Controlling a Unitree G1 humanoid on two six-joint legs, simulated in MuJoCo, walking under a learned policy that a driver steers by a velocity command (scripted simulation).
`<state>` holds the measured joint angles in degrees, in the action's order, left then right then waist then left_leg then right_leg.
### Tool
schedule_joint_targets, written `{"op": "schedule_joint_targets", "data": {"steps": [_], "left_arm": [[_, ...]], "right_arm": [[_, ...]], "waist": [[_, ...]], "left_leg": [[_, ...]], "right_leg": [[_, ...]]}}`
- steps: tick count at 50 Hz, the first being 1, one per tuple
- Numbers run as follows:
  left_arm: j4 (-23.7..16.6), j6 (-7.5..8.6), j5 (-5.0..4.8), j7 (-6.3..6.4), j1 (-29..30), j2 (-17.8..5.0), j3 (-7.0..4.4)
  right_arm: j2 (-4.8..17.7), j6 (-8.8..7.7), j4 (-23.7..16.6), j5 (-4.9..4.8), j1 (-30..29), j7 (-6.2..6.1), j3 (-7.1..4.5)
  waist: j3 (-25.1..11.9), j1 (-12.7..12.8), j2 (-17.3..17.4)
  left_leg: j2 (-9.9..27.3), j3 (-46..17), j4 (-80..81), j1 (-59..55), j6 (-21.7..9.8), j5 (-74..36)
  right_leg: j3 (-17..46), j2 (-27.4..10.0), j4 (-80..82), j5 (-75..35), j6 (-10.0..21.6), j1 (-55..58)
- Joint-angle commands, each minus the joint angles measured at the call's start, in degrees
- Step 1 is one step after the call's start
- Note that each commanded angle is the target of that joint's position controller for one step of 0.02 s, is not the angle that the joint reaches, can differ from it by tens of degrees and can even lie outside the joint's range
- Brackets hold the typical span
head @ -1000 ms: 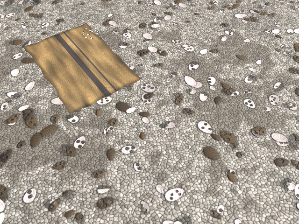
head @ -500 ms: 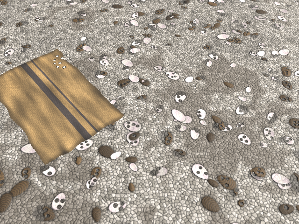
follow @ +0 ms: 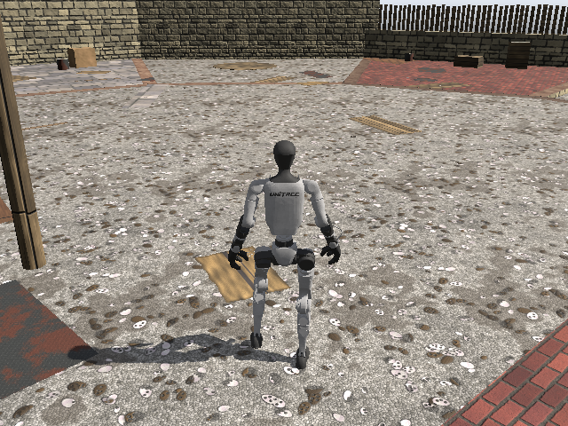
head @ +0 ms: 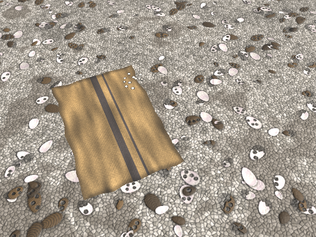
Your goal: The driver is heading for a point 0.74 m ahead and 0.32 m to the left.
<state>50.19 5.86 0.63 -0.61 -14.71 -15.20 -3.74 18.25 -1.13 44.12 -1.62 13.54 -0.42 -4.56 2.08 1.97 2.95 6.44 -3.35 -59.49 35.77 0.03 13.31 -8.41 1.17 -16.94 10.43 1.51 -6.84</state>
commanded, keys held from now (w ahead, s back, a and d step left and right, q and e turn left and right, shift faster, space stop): w+q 1.00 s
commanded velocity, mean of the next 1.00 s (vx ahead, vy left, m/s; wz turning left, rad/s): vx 0.50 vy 0.00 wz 0.58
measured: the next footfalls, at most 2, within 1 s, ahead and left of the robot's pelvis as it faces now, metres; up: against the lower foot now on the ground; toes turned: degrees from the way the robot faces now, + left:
left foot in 0.26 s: +0.29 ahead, +0.16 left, +0.00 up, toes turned +12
right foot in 0.76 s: +0.63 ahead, +0.06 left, +0.00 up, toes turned +30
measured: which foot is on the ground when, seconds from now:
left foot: up 0.00-0.24, down 0.26-0.76, up 0.78-1.00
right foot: down 0.00-0.28, up 0.30-0.74, down 0.76-1.00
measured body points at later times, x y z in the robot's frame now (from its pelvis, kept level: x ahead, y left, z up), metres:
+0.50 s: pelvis +0.26 +0.09 +0.00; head +0.29 +0.12 +0.45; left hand +0.35 +0.40 -0.10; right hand +0.41 -0.16 -0.10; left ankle +0.26 +0.15 -0.75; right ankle +0.38 -0.08 -0.67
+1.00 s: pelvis +0.54 +0.13 +0.00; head +0.56 +0.14 +0.45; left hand +0.45 +0.41 -0.12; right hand +0.81 -0.03 -0.10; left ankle +0.48 +0.27 -0.67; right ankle +0.59 +0.04 -0.75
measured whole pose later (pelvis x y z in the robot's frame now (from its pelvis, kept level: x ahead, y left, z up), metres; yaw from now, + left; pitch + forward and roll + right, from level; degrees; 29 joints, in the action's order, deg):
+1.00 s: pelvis +0.54 +0.13 +0.00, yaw +35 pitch +1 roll -2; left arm 47.0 5.8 0.3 -0.7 -14.6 -15.2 -3.8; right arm 18.4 -0.5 38.5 -1.6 14.8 -0.4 -4.6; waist 2.0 1.9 3.1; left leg 4.3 -4.1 -63.1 34.2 -0.2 16.9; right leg -5.8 1.9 -19.7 11.3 1.6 -9.3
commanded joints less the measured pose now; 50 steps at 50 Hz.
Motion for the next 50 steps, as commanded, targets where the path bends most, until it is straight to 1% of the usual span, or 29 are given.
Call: {"op": "schedule_joint_targets", "data": {"steps": [1, 6, 9, 11, 12, 13, 14, 15, 16, 17, 18, 19, 20, 22, 24, 29, 33, 36, 37, 38, 39, 40, 41, 42, 43, 44, 45, 47, 50], "left_arm": [[-3.42, 0.88, -0.02, 0.58, 4.46, -8.71, -2.02], [-2.04, -0.47, -1.01, 1.04, 1.00, -11.03, -2.73], [-1.30, -1.73, -2.03, 1.09, 0.02, -12.48, -3.31], [-1.60, -2.52, -2.67, 1.30, 0.92, -14.17, -3.85], [-1.85, -3.01, -3.01, 1.34, 1.81, -14.42, -3.92], [-2.13, -3.11, -2.69, 1.47, 1.71, -12.98, -3.29], [-4.01, -2.67, -0.13, 1.35, -0.83, -7.24, -1.49], [-6.59, -0.63, -0.11, 0.77, -2.38, -3.88, 0.18], [-7.46, 0.93, -2.43, 0.08, 4.61, -9.77, -1.14], [-8.46, 1.90, -3.36, -0.21, 6.88, -10.09, -1.15], [-7.52, 2.40, -1.81, 0.37, 6.86, -9.25, -1.07], [-7.12, 2.08, -0.63, 0.73, 5.82, -9.44, -1.47], [-6.94, 1.41, -0.67, 0.60, 5.03, -9.87, -1.67], [-6.85, 0.15, -0.12, 0.54, 4.44, -8.66, -1.58], [-8.01, -0.41, 0.35, 0.73, 7.84, -7.31, -1.21], [-11.12, 0.06, -0.44, -0.01, 17.26, -5.27, -0.20], [-12.89, 0.99, -0.97, -0.94, 20.39, -6.81, -0.51], [-12.53, 1.80, -1.12, -1.19, 17.35, -8.62, -1.32], [-11.43, 2.09, -1.05, -0.96, 13.28, -9.32, -1.87], [-10.24, 2.38, -0.44, -0.59, 7.15, -11.09, -2.76], [-9.51, 2.28, 0.20, -0.09, -1.64, -14.19, -3.50], [-7.39, 1.43, 0.47, -0.53, -5.23, -17.35, -4.29], [-8.55, 1.17, -0.98, -0.85, -3.02, -11.34, -2.95], [-9.20, 0.73, -1.11, -0.57, -0.72, -8.13, -2.09], [-9.47, 0.36, -0.50, -0.46, 1.92, -7.44, -1.65], [-8.99, 0.14, -0.22, -0.29, 3.16, -6.41, -1.32], [-8.53, 0.33, 0.25, -0.06, 3.35, -6.41, -1.18], [-7.61, 0.73, -0.22, 0.04, 3.49, -6.18, -1.27], [-6.33, 0.92, -0.51, 0.19, 2.72, -8.75, -2.04]], "right_arm": [[1.05, -0.37, -4.15, 0.19, -0.18, 0.72, -0.02], [0.21, -0.69, -7.75, 0.25, -9.15, 2.61, 0.64], [1.48, -0.37, -9.85, 0.37, -11.23, 3.34, 0.17], [3.68, 0.09, -9.86, 0.56, -7.55, 3.40, -1.03], [5.61, 0.32, -8.35, 0.43, -1.01, 3.22, -2.30], [9.07, 0.69, -5.46, 0.21, 9.02, 2.41, -4.36], [15.10, 1.18, -4.34, -0.24, 13.57, 1.14, -5.93], [17.09, -0.15, -7.11, 0.15, 10.59, 1.74, -5.34], [11.21, -1.29, -7.38, 0.35, 9.99, 2.44, -3.62], [9.36, -2.11, -7.06, 0.62, 8.10, 2.51, -2.96], [8.21, -2.56, -7.28, 0.55, 5.17, 2.48, -2.57], [6.54, -2.48, -7.90, 0.91, 1.84, 2.19, -1.98], [6.19, -2.57, -8.84, 1.62, 0.07, 1.94, -1.71], [6.14, -2.89, -8.95, 1.26, -0.02, 1.35, -1.64], [7.48, -2.94, -8.32, 0.90, 1.84, 0.44, -2.06], [8.10, -2.36, -6.56, 0.56, 5.79, -0.63, -2.31], [7.53, -1.78, -4.89, 0.15, 8.45, -0.86, -2.32], [7.46, -1.08, -4.75, 0.24, 7.82, -1.20, -2.45], [6.73, -0.85, -5.01, 0.25, 6.94, -1.18, -2.21], [4.57, -0.88, -5.58, 0.52, 6.41, -0.97, -1.38], [1.32, -0.98, -6.68, 1.63, 7.31, -0.82, -0.11], [-0.70, -1.41, -8.28, -0.56, 15.08, -0.82, 0.54], [5.65, -1.31, -6.32, -1.02, 14.26, -1.11, -0.47], [8.32, -1.04, -6.86, -0.50, 8.09, -1.02, -1.26], [7.77, -0.81, -7.24, 0.05, 5.43, -1.09, -1.31], [6.91, -0.83, -7.92, 0.63, 3.38, -0.85, -1.42], [5.62, -0.72, -8.31, 0.30, 3.74, -0.40, -1.33], [3.50, -0.17, -8.62, -0.27, 3.50, -0.05, -0.99], [1.81, 0.07, -10.75, 0.14, 0.48, 0.26, -0.30]], "waist": [[0.69, -1.29, -6.41], [2.75, 1.91, -5.04], [3.05, 1.22, -5.69], [-0.55, -1.93, -7.47], [-4.13, -5.99, -7.10], [-9.26, -10.89, -5.04], [-12.83, -9.56, 7.45], [-21.28, -5.38, 12.96], [-18.24, -8.89, 4.06], [-11.18, -7.73, 2.86], [-7.49, -5.38, -2.18], [-6.14, -2.91, -2.08], [-5.61, -1.52, 0.15], [-4.99, -0.92, -0.22], [-3.21, -1.71, -1.02], [-0.92, -5.32, 1.57], [-0.48, -6.24, 2.19], [-1.17, -4.26, 4.60], [-2.60, -2.02, 5.13], [-7.37, 1.04, 3.94], [-16.01, 3.94, -3.30], [-20.80, -0.30, -23.89], [-15.42, 0.78, -15.97], [-8.63, 2.22, -10.67], [-5.10, 1.25, -6.81], [-2.22, 0.62, -6.16], [-1.82, -0.51, -8.21], [-1.28, -0.93, -9.22], [-0.33, -0.86, -8.23]], "left_leg": [[2.17, -1.21, 7.47, 2.65, 0.32, -8.57], [0.58, 3.43, 19.70, 1.33, -1.32, -13.88], [-1.14, 5.44, 22.78, 0.89, -3.57, -8.65], [-4.92, 8.65, 22.95, -6.36, -5.94, -2.90], [-7.62, 10.20, 24.85, -14.96, -7.63, -2.87], [-9.75, 9.18, 27.44, -30.28, -9.85, -5.46], [2.12, -11.52, 29.72, -47.03, -15.36, -3.16], [12.64, -43.97, 40.48, -57.28, -25.33, 9.72], [12.17, -40.77, 44.40, -55.76, -21.83, 11.18], [10.43, -32.52, 44.31, -48.98, -19.50, 7.52], [7.31, -25.29, 42.91, -41.26, -17.11, -3.78], [5.81, -21.73, 44.21, -35.46, -16.41, -6.34], [5.02, -21.01, 45.60, -30.69, -16.69, -9.17], [3.49, -17.25, 46.89, -27.02, -16.94, -14.67], [1.92, -14.34, 47.55, -25.07, -16.27, -15.80], [-0.78, -12.52, 47.11, -22.88, -12.64, -8.35], [0.95, -17.11, 42.90, -26.69, -11.79, -6.31], [2.12, -21.20, 37.88, -29.79, -10.73, -9.61], [0.91, -21.20, 34.83, -29.33, -9.79, -12.00], [-2.19, -18.86, 26.66, -27.03, -8.01, -13.98], [-6.32, -13.55, 10.33, -19.08, -5.67, -3.56], [-12.87, -7.83, -6.30, 1.34, -2.28, 21.80], [-7.79, -9.03, -13.26, 7.74, -1.54, 19.43], [-6.00, -7.36, -14.29, 8.98, -1.22, 14.00], [-4.04, -5.73, -13.18, 6.92, -0.84, 9.94], [-2.55, -5.50, -10.73, 6.05, -0.73, 7.37], [-0.97, -5.31, -9.27, 3.33, -0.83, 5.61], [-0.01, -3.55, -6.88, 2.76, -0.55, 4.60], [1.10, -2.74, -0.63, 6.01, 0.50, 0.21]], "right_leg": [[6.54, -15.79, 10.35, -12.22, 8.93, 0.75], [0.40, -16.74, 9.61, -14.57, 7.59, 5.78], [-1.56, -18.31, 5.35, -22.77, 6.00, 11.37], [-3.36, -18.10, -3.52, -40.55, 4.74, 12.94], [-4.74, -16.85, -13.07, -46.01, 3.69, 11.42], [-5.94, -14.43, -26.78, -41.58, 1.54, 3.97], [-6.26, -9.01, -47.01, -7.51, -1.78, -16.16], [6.95, 1.52, -60.88, 25.49, -3.32, -32.59], [13.65, -1.76, -63.05, 21.85, -2.02, -38.74], [12.82, -4.05, -59.68, 16.47, -0.49, -40.34], [13.06, -6.46, -54.52, 12.53, -0.26, -36.43], [13.24, -7.80, -50.03, 9.26, -0.68, -33.16], [13.80, -8.44, -48.29, 7.64, -1.18, -29.29], [12.80, -8.00, -44.00, 5.52, -2.95, -27.33], [12.00, -6.80, -36.79, -0.05, -4.56, -28.53], [12.03, -3.13, -17.87, -14.83, -5.43, -24.86], [13.51, -1.80, -11.88, -14.54, -4.18, -22.79], [13.42, -1.21, -10.03, -7.30, -2.26, -18.48], [12.24, -0.83, -7.95, -7.13, -1.05, -12.94], [13.53, -3.37, -7.48, -7.33, 1.13, -2.40], [23.63, -13.43, -8.69, -3.60, 4.48, 13.02], [50.91, -24.47, -2.11, 10.86, 12.98, 27.86], [52.07, -24.40, 0.12, 21.67, 11.57, 24.67], [42.39, -21.98, 0.71, 18.82, 9.17, 17.83], [35.33, -19.69, 1.68, 11.17, 8.09, 11.24], [30.48, -17.85, 2.96, 5.49, 8.05, 6.57], [26.69, -16.85, 4.10, 1.51, 7.65, 3.38], [20.65, -15.49, 6.47, -2.70, 8.25, 1.52], [15.40, -16.85, 8.36, -9.65, 10.01, 1.99]]}}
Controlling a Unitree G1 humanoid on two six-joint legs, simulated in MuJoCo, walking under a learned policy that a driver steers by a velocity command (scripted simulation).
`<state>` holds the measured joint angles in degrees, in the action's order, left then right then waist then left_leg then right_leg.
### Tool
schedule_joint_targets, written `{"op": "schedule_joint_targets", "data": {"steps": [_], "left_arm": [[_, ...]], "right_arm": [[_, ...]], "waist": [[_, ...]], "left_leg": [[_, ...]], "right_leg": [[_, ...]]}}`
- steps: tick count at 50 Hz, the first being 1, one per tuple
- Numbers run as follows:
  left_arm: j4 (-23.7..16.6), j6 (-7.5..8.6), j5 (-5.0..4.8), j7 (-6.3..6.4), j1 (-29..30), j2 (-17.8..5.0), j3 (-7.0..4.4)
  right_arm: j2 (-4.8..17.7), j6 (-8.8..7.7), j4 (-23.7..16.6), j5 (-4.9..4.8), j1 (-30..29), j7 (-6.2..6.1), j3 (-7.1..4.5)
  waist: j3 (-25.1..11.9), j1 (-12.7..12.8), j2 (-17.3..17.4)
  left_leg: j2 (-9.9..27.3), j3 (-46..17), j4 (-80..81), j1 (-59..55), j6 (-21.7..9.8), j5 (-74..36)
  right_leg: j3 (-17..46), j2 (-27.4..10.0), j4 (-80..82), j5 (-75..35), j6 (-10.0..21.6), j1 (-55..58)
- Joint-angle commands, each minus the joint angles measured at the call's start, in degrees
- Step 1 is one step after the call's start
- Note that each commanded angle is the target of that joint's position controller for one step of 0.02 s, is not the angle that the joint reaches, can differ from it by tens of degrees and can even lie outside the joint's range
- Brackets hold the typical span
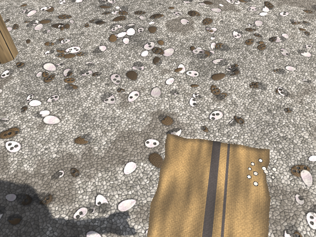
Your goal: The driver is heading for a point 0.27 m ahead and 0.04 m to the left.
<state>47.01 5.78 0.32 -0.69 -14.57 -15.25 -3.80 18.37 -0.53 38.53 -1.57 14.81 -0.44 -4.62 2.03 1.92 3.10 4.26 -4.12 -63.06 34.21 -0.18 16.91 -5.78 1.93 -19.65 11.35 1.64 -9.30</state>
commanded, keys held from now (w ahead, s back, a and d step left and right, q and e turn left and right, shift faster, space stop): w+q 0.06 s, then no key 0.94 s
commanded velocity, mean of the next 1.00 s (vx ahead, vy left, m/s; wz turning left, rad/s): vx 0.15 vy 0.00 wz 0.18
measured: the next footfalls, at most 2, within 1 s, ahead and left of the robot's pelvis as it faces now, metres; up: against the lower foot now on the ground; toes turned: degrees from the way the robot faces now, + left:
left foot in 0.26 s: +0.30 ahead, +0.16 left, +0.00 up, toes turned +7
right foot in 0.60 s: +0.30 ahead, -0.09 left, +0.00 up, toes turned +7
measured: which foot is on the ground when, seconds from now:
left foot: up 0.00-0.24, down 0.26-1.00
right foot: down 0.00-0.26, up 0.28-0.58, down 0.60-1.00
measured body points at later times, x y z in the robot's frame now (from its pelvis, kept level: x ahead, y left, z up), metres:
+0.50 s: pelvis +0.19 +0.05 -0.01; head +0.23 +0.07 +0.44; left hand +0.28 +0.35 -0.13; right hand +0.39 -0.18 -0.11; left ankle +0.26 +0.15 -0.74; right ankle +0.23 -0.11 -0.71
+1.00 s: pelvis +0.26 +0.03 +0.00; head +0.27 +0.03 +0.44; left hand +0.31 +0.30 -0.14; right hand +0.40 -0.22 -0.14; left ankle +0.26 +0.15 -0.74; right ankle +0.26 -0.09 -0.74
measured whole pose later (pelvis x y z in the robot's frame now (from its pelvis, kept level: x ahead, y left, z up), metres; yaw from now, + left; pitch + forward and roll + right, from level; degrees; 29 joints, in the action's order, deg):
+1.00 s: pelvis +0.26 +0.03 +0.00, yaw +8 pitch -1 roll +0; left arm 55.1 0.9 0.3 1.1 -10.0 -13.8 -0.5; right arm 14.0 0.5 54.0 0.3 9.2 -1.4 -2.7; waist 1.9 0.3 -0.4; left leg -0.8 -1.0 -27.7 13.2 0.0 13.4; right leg -0.6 -1.2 -28.5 16.9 -0.6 -10.5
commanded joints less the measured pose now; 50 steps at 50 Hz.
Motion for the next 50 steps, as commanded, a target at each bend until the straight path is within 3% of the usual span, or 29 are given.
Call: {"op": "schedule_joint_targets", "data": {"steps": [1, 3, 5, 8, 10, 12, 13, 14, 15, 16, 17, 18, 19, 20, 22, 25, 27, 29, 30, 31, 32, 33, 34, 37, 43, 50], "left_arm": [[-2.97, 0.89, -0.13, 0.30, 2.41, -8.97, -2.14], [-2.70, 0.56, -0.24, 0.40, 2.52, -9.49, -2.16], [-2.09, -0.09, -0.48, 0.66, 2.19, -10.10, -2.06], [-0.37, -1.21, -1.35, 0.90, -1.05, -11.47, -2.14], [0.05, -1.78, -2.31, 1.15, -0.86, -13.07, -2.54], [-0.03, -2.28, -2.71, 1.48, 0.55, -12.79, -2.34], [-0.48, -2.06, -1.34, 1.48, -1.11, -10.69, -1.48], [-2.25, -1.55, 1.50, 0.56, -7.26, -4.55, 0.94], [0.60, -1.46, -0.13, -0.28, -9.81, -7.02, 1.22], [-0.26, -2.03, -2.03, -0.54, -4.30, -10.69, 0.06], [-1.54, -2.42, -2.07, -0.19, -0.39, -9.72, 0.36], [-1.24, -3.04, -1.28, 0.53, 1.10, -9.03, 0.39], [-0.89, -4.20, -0.69, 1.16, 1.05, -8.87, 0.27], [-0.18, -5.22, -0.90, 1.52, -2.08, -8.05, 0.41], [1.08, -5.95, -0.29, 2.14, -4.31, -6.70, 0.72], [1.09, -6.53, -0.10, 2.53, -1.25, -6.22, 0.84], [0.81, -7.00, 0.05, 2.37, 0.92, -6.06, 0.80], [0.94, -6.94, 0.94, 2.03, 1.46, -5.36, 0.88], [0.63, -6.80, 1.61, 1.94, 1.92, -5.69, 0.94], [-0.31, -6.54, 1.71, 2.08, 2.52, -8.08, 0.74], [0.00, -6.42, 0.88, 2.26, 5.33, -11.41, -0.02], [0.26, -5.92, 0.88, 1.81, 6.07, -8.58, 0.34], [0.46, -5.42, 1.29, 1.72, 6.42, -6.20, 1.12], [1.67, -4.14, 0.74, 1.70, 6.29, -5.63, 1.55], [4.18, -3.93, 0.18, 2.03, 3.76, -6.05, 1.68], [6.42, -4.56, -0.05, 1.90, 4.03, -5.69, 1.81]], "right_arm": [[1.90, -0.65, -5.29, 0.12, -1.73, 0.46, -0.24], [1.52, -1.01, -5.66, 0.05, -3.91, 1.09, -0.02], [-0.07, -1.61, -6.86, 0.73, -8.09, 1.76, 0.65], [-0.20, -2.09, -8.37, 0.83, -11.54, 2.86, 0.66], [1.84, -2.12, -8.48, 1.26, -9.79, 3.27, -0.24], [5.53, -2.18, -5.47, 1.85, 0.44, 2.95, -2.21], [9.13, -1.80, -4.44, 2.22, 4.99, 1.87, -3.21], [13.27, -1.36, -5.32, 3.76, 4.85, 0.83, -2.95], [8.72, -1.53, -6.10, 3.33, 5.10, 1.18, -1.27], [6.32, -1.44, -5.88, 2.69, 2.55, 1.70, -0.60], [5.03, -1.56, -5.02, 1.70, -1.08, 1.88, -0.14], [3.63, -1.62, -4.61, 1.47, -3.91, 1.82, 0.36], [3.22, -1.55, -4.24, 2.08, -6.25, 1.74, 0.61], [4.82, -1.63, -3.97, 2.85, -8.27, 1.77, 0.10], [4.02, -1.84, -3.11, 3.22, -10.39, 1.66, 0.08], [3.70, -1.47, -1.29, 2.97, -10.19, 0.95, 0.23], [3.35, -1.00, -0.03, 2.90, -10.72, 0.70, 0.53], [1.79, -0.64, 1.09, 2.60, -11.35, 0.74, 1.25], [0.31, -0.64, 2.40, 2.78, -9.45, 0.82, 1.79], [-0.09, -0.61, 3.41, 3.16, -7.59, 0.78, 1.96], [-0.18, -0.50, 3.76, 2.92, -3.72, 0.62, 1.67], [0.28, -0.27, 4.02, 3.21, -6.15, 0.17, 1.81], [1.94, 0.04, 4.13, 2.80, -7.41, -0.19, 1.14], [1.41, 0.57, 5.82, 2.91, -6.34, -0.77, 1.11], [1.03, -0.08, 9.58, 2.07, -6.31, -0.66, 0.93], [1.57, 0.69, 13.99, 1.74, -6.34, -1.28, 0.78]], "waist": [[-0.37, -0.43, -7.40], [-0.15, 0.21, -6.74], [1.47, 1.28, -5.99], [0.70, 2.07, -6.93], [-1.22, -0.18, -8.55], [-6.92, -6.62, -7.39], [-11.11, -8.35, -3.14], [-19.58, -3.75, 12.07], [-32.54, -5.46, 7.72], [-26.44, -6.48, 3.17], [-18.38, -5.11, 1.25], [-13.41, -3.76, -1.26], [-10.44, -1.78, -1.93], [-9.50, 0.53, 2.34], [-9.57, 1.50, 3.46], [-11.47, 0.00, 2.71], [-9.48, -0.31, 3.12], [-6.46, 0.65, 2.59], [-4.61, 0.56, 1.39], [-2.45, -0.65, -1.97], [-1.02, -4.72, -9.70], [-0.71, -2.96, -11.18], [-0.26, -2.80, -9.78], [-0.74, -2.67, -8.08], [-4.19, -1.25, -4.03], [-3.88, -1.38, -2.93]], "left_leg": [[3.41, -1.76, 5.23, 7.83, 0.80, -6.16], [2.87, -0.26, 11.57, 6.69, 0.49, -12.34], [1.10, 2.56, 20.07, 2.42, 0.07, -16.91], [-1.65, 5.19, 27.13, -2.20, -1.02, -17.99], [-3.80, 5.63, 30.17, -6.30, -2.95, -14.42], [-6.66, 6.51, 36.51, -20.76, -5.87, -19.77], [-2.40, 1.80, 36.13, -33.20, -7.79, -38.09], [15.55, -20.37, 29.76, -54.24, -18.90, -66.06], [20.92, -29.32, 32.42, -55.62, -24.41, -63.53], [16.57, -21.29, 34.10, -49.86, -21.65, -58.96], [13.12, -16.05, 36.00, -43.13, -18.48, -52.07], [11.29, -13.73, 38.28, -35.71, -16.45, -46.24], [9.69, -11.33, 42.16, -26.57, -15.20, -40.53], [9.61, -9.98, 43.63, -20.23, -15.93, -39.30], [7.43, -6.03, 44.30, -16.45, -15.52, -38.72], [7.25, -5.70, 45.72, -16.12, -13.95, -26.49], [6.41, -6.12, 47.10, -13.50, -12.39, -10.55], [3.83, -5.80, 47.23, -9.85, -9.04, 6.31], [2.05, -5.45, 46.67, -8.50, -6.36, 11.26], [-0.38, -4.08, 43.48, -8.24, -3.72, 12.97], [-3.78, -0.29, 42.62, -11.65, -1.87, 8.74], [-4.36, 1.54, 39.33, -19.79, -0.62, 2.27], [-3.97, 0.90, 38.66, -21.76, -0.94, 0.31], [-2.91, -0.33, 39.21, -21.88, -2.29, -3.46], [-2.60, 0.11, 37.91, -24.10, -1.90, -15.02], [-2.37, 0.28, 37.80, -26.23, -1.69, -19.13]], "right_leg": [[10.74, -17.23, 11.40, -12.12, 9.74, 5.22], [5.75, -15.93, 11.34, -15.65, 8.53, 6.04], [1.33, -14.38, 9.96, -24.26, 7.61, 4.28], [-0.67, -15.04, 6.54, -33.08, 6.58, 7.36], [-0.62, -16.02, 1.53, -41.01, 5.53, 10.26], [-2.60, -13.77, -11.76, -44.08, 2.83, 8.82], [-3.93, -10.67, -23.46, -31.73, -0.03, 0.72], [-2.93, -2.82, -46.22, 21.44, -4.21, -20.37], [10.02, -2.53, -54.90, 31.12, -4.54, -20.44], [11.24, -5.09, -55.15, 28.38, -4.41, -22.52], [9.64, -6.59, -51.40, 25.25, -4.37, -25.59], [9.43, -7.87, -47.31, 22.34, -4.80, -24.85], [9.21, -8.44, -44.09, 19.20, -4.95, -19.11], [8.56, -8.00, -40.80, 17.17, -5.73, -13.83], [7.40, -6.98, -33.05, 15.45, -6.65, -9.06], [7.26, -6.68, -24.79, 6.56, -5.89, -4.98], [6.89, -6.10, -20.16, 3.24, -4.93, -2.27], [5.80, -4.99, -12.19, -1.21, -3.34, 2.18], [7.32, -6.18, -8.13, -3.40, -2.28, 3.52], [11.84, -10.34, -3.95, -4.40, -0.46, 2.40], [12.34, -11.52, -3.45, 5.84, 1.80, -4.67], [12.85, -10.07, -0.17, 16.29, 1.74, -11.84], [11.81, -8.85, 0.98, 17.82, 0.31, -13.99], [9.90, -7.49, -1.19, 8.78, -1.76, -10.39], [8.42, -6.52, -4.30, -4.20, -1.10, -4.25], [7.54, -5.65, -4.04, -8.55, -0.85, -2.63]]}}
